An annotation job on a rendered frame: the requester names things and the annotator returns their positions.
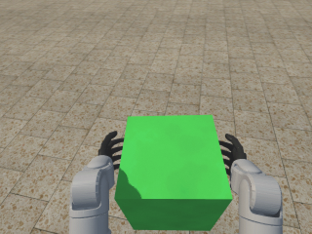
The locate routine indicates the robot left hand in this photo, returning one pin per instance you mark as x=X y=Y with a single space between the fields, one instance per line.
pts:
x=107 y=150

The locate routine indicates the robot left forearm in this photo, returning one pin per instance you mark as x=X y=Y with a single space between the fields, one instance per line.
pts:
x=89 y=197

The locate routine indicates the robot right hand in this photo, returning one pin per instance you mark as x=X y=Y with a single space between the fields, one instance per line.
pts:
x=237 y=151

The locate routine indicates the carton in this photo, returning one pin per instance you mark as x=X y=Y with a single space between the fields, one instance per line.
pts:
x=172 y=174

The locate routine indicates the robot right forearm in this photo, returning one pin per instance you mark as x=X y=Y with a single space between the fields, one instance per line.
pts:
x=260 y=199

